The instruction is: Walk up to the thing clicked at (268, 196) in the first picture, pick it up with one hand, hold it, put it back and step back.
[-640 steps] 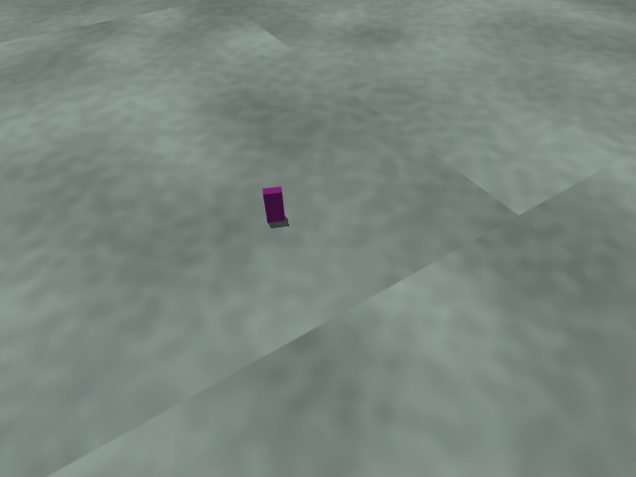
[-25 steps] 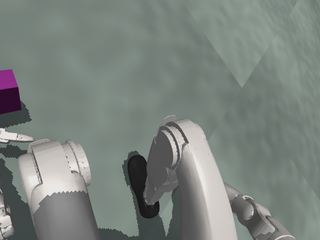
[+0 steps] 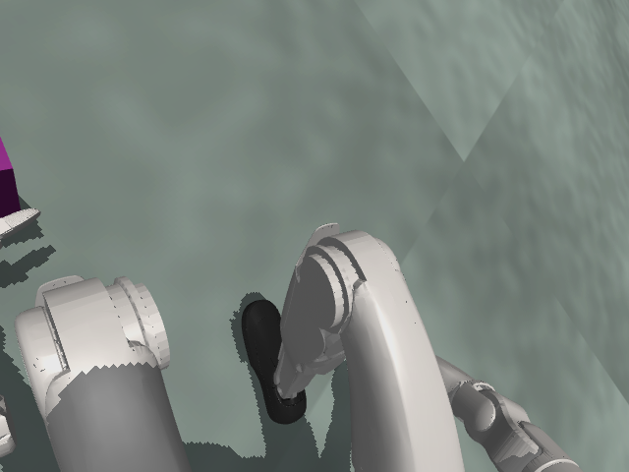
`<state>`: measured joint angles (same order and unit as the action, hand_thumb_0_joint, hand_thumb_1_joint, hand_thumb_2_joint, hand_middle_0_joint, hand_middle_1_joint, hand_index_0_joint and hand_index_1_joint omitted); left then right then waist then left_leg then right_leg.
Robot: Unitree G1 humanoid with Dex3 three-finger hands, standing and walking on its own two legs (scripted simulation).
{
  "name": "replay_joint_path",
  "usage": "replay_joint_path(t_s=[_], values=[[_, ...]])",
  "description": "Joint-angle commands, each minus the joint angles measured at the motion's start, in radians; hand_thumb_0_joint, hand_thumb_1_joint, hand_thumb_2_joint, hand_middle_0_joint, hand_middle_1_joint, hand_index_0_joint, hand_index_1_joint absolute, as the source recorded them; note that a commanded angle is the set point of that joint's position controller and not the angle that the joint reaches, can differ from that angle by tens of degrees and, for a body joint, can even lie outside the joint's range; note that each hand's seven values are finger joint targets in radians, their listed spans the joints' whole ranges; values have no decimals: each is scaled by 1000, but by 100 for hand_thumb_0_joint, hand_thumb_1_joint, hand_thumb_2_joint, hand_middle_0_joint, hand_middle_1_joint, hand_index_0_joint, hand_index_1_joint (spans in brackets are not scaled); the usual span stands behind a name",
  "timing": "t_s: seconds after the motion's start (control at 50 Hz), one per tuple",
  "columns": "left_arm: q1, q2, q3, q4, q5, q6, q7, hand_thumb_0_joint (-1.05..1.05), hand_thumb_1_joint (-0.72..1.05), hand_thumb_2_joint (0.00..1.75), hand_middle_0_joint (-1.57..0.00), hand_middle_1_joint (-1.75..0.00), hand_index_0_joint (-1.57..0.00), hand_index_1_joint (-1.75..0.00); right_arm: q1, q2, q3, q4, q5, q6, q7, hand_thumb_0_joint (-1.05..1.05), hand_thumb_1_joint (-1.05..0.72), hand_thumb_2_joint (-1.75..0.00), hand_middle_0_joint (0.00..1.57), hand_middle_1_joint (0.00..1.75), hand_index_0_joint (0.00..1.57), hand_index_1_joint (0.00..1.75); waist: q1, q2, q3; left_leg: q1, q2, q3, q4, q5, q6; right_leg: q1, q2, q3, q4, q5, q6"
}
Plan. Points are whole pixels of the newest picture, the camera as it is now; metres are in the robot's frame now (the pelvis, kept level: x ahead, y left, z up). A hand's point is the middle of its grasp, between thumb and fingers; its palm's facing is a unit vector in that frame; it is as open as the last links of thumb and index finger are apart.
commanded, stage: close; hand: left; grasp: from the side
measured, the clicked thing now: out of the picture +0.45 +0.26 -0.20
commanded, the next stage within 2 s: settle in 0.78 s
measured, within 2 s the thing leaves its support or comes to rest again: leaves its support in 1.04 s
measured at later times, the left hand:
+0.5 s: hand out of the picture +0.44 +0.26 -0.17, palm faces +0.33 -0.95 +0.00, open 7.9 cm
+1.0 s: hand out of the picture +0.45 +0.27 -0.17, palm faces +0.34 -0.94 -0.01, open 8.3 cm
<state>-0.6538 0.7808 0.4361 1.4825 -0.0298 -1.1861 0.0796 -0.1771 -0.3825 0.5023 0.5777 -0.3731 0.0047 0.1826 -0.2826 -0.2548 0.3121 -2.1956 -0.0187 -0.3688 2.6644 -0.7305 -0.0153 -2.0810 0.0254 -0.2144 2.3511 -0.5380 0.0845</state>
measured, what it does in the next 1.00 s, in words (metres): stands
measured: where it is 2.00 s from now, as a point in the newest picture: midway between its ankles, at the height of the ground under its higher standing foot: (204, 430)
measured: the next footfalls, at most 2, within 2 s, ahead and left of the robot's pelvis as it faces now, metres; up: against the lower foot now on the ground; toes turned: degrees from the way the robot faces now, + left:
none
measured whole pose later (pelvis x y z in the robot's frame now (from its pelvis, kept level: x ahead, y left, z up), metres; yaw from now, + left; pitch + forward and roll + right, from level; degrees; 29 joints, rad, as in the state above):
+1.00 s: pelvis +0.00 +0.00 +0.00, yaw +0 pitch +14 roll -19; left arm -0.72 0.83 0.46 1.48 -0.04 -1.13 0.05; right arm -0.17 -0.38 0.52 0.55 -0.36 0.05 0.16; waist -0.30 -0.26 0.33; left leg -2.20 -0.01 -0.37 2.65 -0.73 0.00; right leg -2.08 0.03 -0.22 2.34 -0.54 0.09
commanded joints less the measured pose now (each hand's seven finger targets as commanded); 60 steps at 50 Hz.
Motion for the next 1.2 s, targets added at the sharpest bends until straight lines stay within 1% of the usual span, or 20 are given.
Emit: replay_joint_path(t_s=[0.0, 0.34, 0.4, 0.46, 0.48, 0.5, 0.62, 0.68, 0.72, 0.76, 0.84, 0.86, 0.88, 0.92, 0.94, 0.98, 1.0, 1.02, 1.14, 1.18], values=[[-223, 144, 0, -122, 5, -66, -3, 0, 22, 49, -55, -46, -54, -47, 37, -362, -118, -9, -1, 10, -19, 0, -89, -90, 20, 30, 20, 30, -119, 533, -549, 363, 60, 78, -379, 108, -17, 277, 38, -134, -126, 105, -84], [-257, 150, -4, -99, 12, -47, 2, 0, 53, 79, -88, -79, -87, -79, 36, -366, -104, -24, -5, 27, -22, 0, -89, -90, 20, 30, 20, 30, -135, 537, -528, 369, 63, 64, -387, 120, -18, 279, 36, -141, -128, 111, -81], [-268, 184, 7, -107, 19, -49, 2, 0, 51, 87, -97, -90, -96, -90, 43, -364, -101, -19, -8, 31, -22, 0, -90, -90, 20, 30, 20, 30, -135, 539, -549, 365, 63, 69, -378, 123, -15, 290, 39, -138, -131, 115, -81], [-257, 179, 12, -100, 14, -44, 1, 0, 52, 92, -100, -95, -100, -95, 47, -363, -101, -20, -9, 31, -24, 0, -89, -90, 20, 30, 20, 30, -133, 530, -562, 372, 61, 75, -369, 145, -12, 304, 41, -134, -136, 135, -79], [-278, 142, -13, -108, 11, -44, -3, 0, 52, 92, -102, -96, -101, -96, 35, -364, -103, -32, -6, 32, -24, 0, -90, -90, 20, 30, 20, 30, -145, 532, -545, 381, 63, 66, -378, 137, -16, 287, 36, -137, -133, 123, -80], [-278, 190, 11, -105, 16, -43, 1, 0, 51, 94, -103, -98, -102, -98, 50, -370, -103, -18, -7, 34, -25, 0, -90, -90, 20, 30, 20, 30, -138, 551, -546, 373, 65, 67, -384, 126, -17, 285, 39, -136, -134, 116, -83], [-276, 162, 5, -113, 10, -42, -4, 0, 47, 100, -110, -106, -109, -107, 47, -370, -100, -31, -7, 40, -25, 0, -90, -90, 20, 30, 20, 30, -144, 551, -565, 405, 64, 60, -380, 173, -19, 309, 33, -137, -125, 152, -78], [-286, 216, 37, -128, 6, -38, -4, 0, 43, 103, -115, -110, -114, -111, 61, -365, -97, -19, -6, 44, -29, 0, -90, -90, 20, 30, 20, 30, -136, 558, -586, 385, 64, 79, -366, 176, -13, 329, 40, -127, -134, 155, -80], [-288, 169, 11, -111, 3, -30, -8, 0, 43, 105, -116, -112, -115, -113, 41, -362, -97, -32, -4, 43, -29, 0, -90, -90, 20, 30, 20, 30, -144, 530, -555, 366, 64, 76, -371, 143, -10, 311, 37, -130, -140, 129, -79], [-293, 219, 35, -132, 3, -32, -10, 0, 41, 106, -118, -115, -118, -115, 51, -366, -98, -29, -1, 44, -33, 0, -90, -90, 20, 30, 20, 30, -135, 543, -564, 362, 65, 80, -371, 129, -7, 313, 39, -125, -145, 118, -80], [-279, 168, 6, -114, -6, -24, -33, 0, 40, 110, -123, -121, -123, -121, 56, -363, -98, -19, 2, 49, -36, 0, -91, -90, 20, 30, 20, 30, -146, 539, -565, 378, 67, 72, -374, 138, -11, 302, 36, -131, -138, 121, -78], [-285, 221, 40, -143, -5, -26, -33, 0, 40, 112, -125, -123, -125, -124, 56, -370, -101, -27, 4, 47, -39, 0, -91, -90, 20, 30, 20, 30, -130, 549, -575, 378, 69, 73, -377, 145, -12, 303, 39, -130, -137, 127, -81], [-267, 190, 22, -112, -7, -21, -37, 0, 38, 114, -125, -125, -123, -128, 61, -365, -95, -16, 5, 51, -39, 0, -93, -91, 20, 30, 20, 30, -135, 548, -568, 386, 69, 70, -382, 151, -15, 304, 35, -132, -133, 129, -81], [-282, 231, 55, -151, -9, -21, -35, 0, 46, 117, -127, -126, -125, -128, 60, -370, -101, -30, 6, 50, -40, 0, -93, -91, 20, 30, 20, 30, -125, 555, -595, 381, 68, 76, -376, 167, -13, 327, 36, -129, -130, 143, -81], [-254, 154, 10, -100, -15, -9, -42, 0, 45, 119, -126, -127, -124, -129, 63, -358, -100, -23, 10, 53, -38, 0, -92, -91, 20, 30, 20, 30, -133, 542, -567, 380, 67, 75, -382, 155, -13, 312, 35, -129, -133, 128, -82], [-300, 220, 49, -186, -13, -11, -39, 0, 41, 121, -129, -131, -127, -133, 60, -367, -106, -29, 10, 52, -41, 0, -93, -91, 20, 30, 20, 30, -126, 561, -584, 391, 70, 75, -384, 154, -14, 297, 35, -126, -136, 130, -83], [-294, 185, 23, -168, -14, -7, -44, 0, 40, 121, -130, -131, -128, -133, 68, -357, -108, -17, 14, 53, -40, 0, -93, -91, 20, 30, 20, 30, -129, 557, -572, 376, 67, 79, -387, 139, -12, 298, 34, -124, -138, 119, -82], [-301, 224, 51, -205, -11, -8, -42, 0, 39, 121, -131, -132, -129, -134, 65, -365, -114, -27, 11, 53, -40, 0, -93, -91, 20, 30, 20, 30, -121, 561, -598, 376, 68, 82, -385, 140, -12, 309, 35, -124, -137, 122, -83], [-262, 154, 22, -256, -10, 38, -62, 0, 42, 126, -137, -139, -136, -141, 101, -356, -144, -12, 23, 59, -39, 0, -92, -90, 20, 30, 20, 30, -106, 598, -626, 428, 67, 87, -413, 171, -23, 283, 24, -119, -137, 134, -87], [-284, 185, 38, -329, -6, 50, -64, 0, 36, 126, -138, -140, -136, -142, 103, -352, -161, -6, 32, 63, -39, 0, -92, -90, 20, 30, 20, 30, -80, 623, -651, 439, 66, 96, -421, 167, -25, 266, 23, -109, -134, 127, -91]])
